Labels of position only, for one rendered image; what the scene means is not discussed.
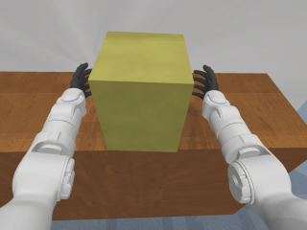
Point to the carton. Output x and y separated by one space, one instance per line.
141 85

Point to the right robot hand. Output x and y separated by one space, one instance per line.
210 81

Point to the robot left forearm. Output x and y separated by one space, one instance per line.
60 129

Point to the robot left upper arm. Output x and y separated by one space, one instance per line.
43 180

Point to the pedestal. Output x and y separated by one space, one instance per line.
132 184

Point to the left robot hand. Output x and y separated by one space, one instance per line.
79 80

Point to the robot right upper arm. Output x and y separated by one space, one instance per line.
262 183

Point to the robot right forearm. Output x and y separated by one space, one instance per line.
230 129

